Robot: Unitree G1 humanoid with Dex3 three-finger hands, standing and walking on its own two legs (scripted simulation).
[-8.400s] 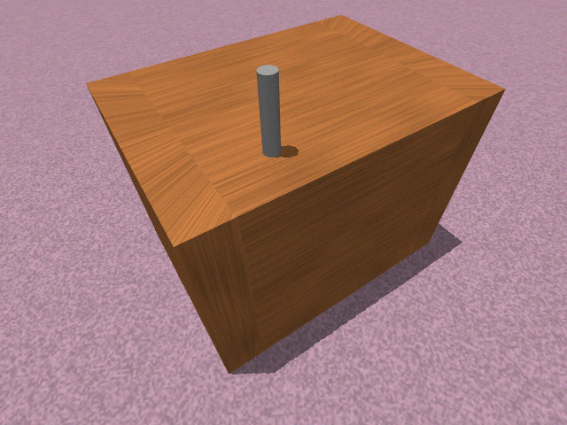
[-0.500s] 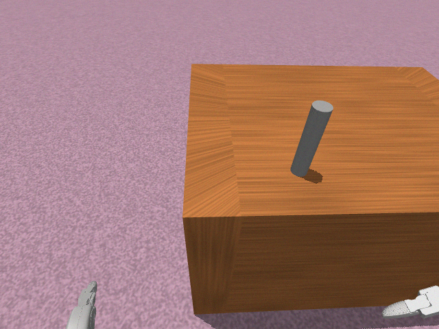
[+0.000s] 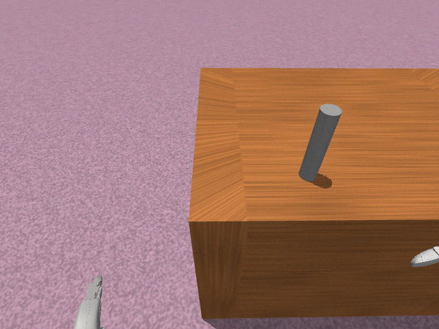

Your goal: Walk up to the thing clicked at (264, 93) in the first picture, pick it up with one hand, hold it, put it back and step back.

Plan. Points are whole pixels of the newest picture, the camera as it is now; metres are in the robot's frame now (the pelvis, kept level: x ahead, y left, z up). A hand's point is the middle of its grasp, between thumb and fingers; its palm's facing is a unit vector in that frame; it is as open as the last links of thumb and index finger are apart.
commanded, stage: go down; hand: right
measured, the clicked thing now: (317, 146) +0.49 -0.20 +0.07
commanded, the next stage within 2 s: none
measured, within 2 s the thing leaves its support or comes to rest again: neither
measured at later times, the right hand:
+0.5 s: hand out of the picture +0.34 -0.36 +0.14, palm faces +0.15 +0.99 +0.01, open 17.6 cm
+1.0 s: hand (437, 160) +0.38 -0.37 +0.14, palm faces +0.15 +0.99 +0.02, open 17.5 cm
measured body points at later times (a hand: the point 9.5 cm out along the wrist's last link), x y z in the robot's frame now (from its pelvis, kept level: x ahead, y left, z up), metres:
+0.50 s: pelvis +0.00 -0.01 +0.00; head +0.02 -0.01 +0.44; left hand +0.14 +0.26 -0.08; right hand +0.33 -0.41 +0.15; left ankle -0.01 +0.13 -0.74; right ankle +0.00 -0.14 -0.74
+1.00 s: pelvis +0.01 -0.01 -0.01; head +0.05 -0.03 +0.44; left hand +0.15 +0.25 -0.08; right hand +0.37 -0.43 +0.14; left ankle -0.01 +0.13 -0.74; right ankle +0.00 -0.14 -0.74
